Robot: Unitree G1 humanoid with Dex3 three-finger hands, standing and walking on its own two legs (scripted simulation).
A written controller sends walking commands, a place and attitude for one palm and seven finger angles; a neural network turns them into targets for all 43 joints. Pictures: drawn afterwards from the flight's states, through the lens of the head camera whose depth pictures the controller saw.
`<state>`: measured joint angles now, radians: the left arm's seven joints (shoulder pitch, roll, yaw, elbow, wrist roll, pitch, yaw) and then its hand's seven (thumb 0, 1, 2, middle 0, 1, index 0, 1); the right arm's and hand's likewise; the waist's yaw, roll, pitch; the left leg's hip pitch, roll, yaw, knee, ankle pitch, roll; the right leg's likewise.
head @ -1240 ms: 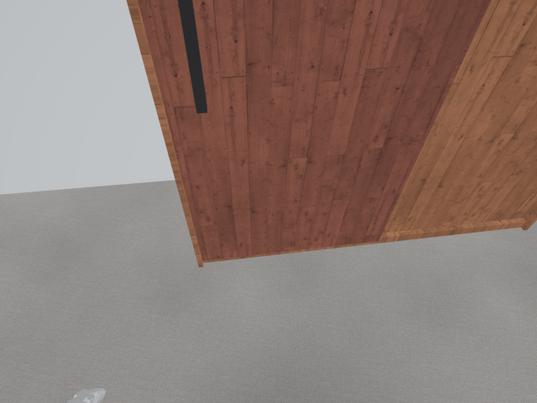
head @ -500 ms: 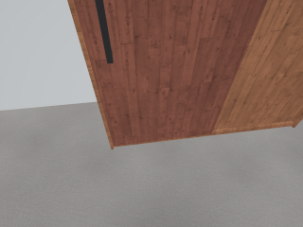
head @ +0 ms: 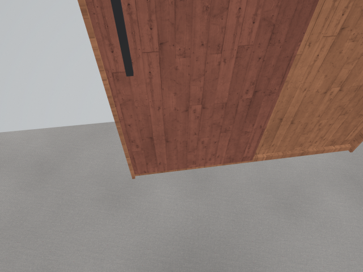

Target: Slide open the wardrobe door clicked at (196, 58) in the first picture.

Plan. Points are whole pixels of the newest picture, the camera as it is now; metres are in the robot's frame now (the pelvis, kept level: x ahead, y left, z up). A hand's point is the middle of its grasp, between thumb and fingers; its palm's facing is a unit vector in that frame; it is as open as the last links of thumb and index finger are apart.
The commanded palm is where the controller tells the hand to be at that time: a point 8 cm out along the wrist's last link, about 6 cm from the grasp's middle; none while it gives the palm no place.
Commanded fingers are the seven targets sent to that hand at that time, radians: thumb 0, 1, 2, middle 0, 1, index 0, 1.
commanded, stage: look at it before walking up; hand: left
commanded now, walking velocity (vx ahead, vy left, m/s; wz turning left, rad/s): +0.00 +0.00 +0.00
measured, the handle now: (121, 25) +0.78 +0.24 +0.19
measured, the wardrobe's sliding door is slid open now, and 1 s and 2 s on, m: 0.00 0.00 0.00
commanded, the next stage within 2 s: turn to face it in 0.20 s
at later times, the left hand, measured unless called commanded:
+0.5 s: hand out of the picture +0.08 +0.25 -0.15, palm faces +0.00 -0.94 -0.35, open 7.4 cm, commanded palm none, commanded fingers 0.00 0.90 0.90 -0.20 -0.30 -0.20 -0.30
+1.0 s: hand out of the picture -0.01 +0.20 -0.19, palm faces +0.15 -0.96 -0.22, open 7.3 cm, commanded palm none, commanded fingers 0.00 0.90 0.90 -0.20 -0.30 -0.20 -0.30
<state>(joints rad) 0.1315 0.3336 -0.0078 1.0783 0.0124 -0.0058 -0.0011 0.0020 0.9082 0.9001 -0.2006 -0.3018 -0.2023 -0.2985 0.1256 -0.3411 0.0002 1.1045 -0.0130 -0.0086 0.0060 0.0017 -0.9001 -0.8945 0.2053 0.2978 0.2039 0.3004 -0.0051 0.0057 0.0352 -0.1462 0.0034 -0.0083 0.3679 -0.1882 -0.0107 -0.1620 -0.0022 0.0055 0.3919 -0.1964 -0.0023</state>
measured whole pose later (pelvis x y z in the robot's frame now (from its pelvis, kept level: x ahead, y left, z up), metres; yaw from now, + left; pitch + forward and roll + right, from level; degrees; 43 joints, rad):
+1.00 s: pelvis +0.00 +0.01 -0.01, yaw +7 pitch +0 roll -1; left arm 0.28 0.21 0.02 1.03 0.03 0.03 0.02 0.00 0.91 0.90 -0.20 -0.30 -0.20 -0.30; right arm 0.25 -0.18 -0.01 1.03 -0.03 0.04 0.00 0.00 -0.91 -0.89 0.21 0.30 0.20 0.30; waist 0.01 0.00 0.02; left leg -0.32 -0.04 -0.11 0.60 -0.35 0.02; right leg -0.26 -0.05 -0.11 0.56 -0.36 0.01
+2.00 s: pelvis +0.28 +0.05 -0.01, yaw +10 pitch -2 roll -1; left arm 0.35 0.15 0.03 1.11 0.02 0.02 0.03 0.00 0.92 0.90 -0.20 -0.30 -0.20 -0.30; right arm 0.13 -0.12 -0.02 1.01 -0.01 -0.03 -0.04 -0.02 -0.93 -0.89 0.20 0.30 0.20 0.30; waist 0.04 -0.05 0.07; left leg -0.26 0.03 0.17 0.48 -0.20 0.07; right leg -0.36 -0.06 -0.03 0.93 -0.44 0.04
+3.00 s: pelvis +0.25 -0.04 +0.00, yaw +9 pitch -1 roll +0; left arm 0.33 0.12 0.02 1.15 0.01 0.01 0.03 0.00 0.92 0.90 -0.20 -0.30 -0.20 -0.30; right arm 0.33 -0.12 -0.01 1.13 -0.02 0.01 -0.03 0.00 -0.90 -0.90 0.20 0.30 0.20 0.30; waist 0.01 0.00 0.02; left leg -0.15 0.04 0.05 0.40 -0.23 -0.02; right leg -0.22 0.02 -0.08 0.39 -0.16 -0.05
